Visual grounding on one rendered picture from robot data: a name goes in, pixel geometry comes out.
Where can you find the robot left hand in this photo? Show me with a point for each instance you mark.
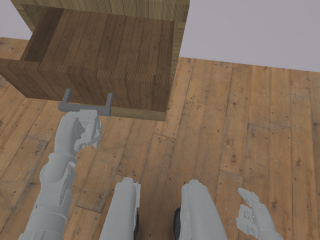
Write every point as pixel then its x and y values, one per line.
pixel 85 124

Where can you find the handle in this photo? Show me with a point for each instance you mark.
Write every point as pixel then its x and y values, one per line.
pixel 64 106

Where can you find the robot right hand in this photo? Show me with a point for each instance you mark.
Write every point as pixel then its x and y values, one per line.
pixel 255 220

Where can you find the left robot forearm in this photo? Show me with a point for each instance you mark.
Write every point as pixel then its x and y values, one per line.
pixel 50 212

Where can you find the robot left thigh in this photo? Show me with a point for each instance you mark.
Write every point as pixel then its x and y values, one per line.
pixel 119 222

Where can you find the cabinet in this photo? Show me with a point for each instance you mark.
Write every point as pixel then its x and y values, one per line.
pixel 169 10

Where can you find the right robot forearm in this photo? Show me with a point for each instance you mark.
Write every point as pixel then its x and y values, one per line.
pixel 269 235

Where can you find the robot right thigh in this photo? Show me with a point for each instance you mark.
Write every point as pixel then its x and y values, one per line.
pixel 206 223

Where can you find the drawer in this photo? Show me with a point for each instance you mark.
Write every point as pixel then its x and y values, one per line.
pixel 94 54

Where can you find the robot thigh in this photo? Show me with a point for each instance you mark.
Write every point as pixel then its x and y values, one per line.
pixel 206 223
pixel 119 222

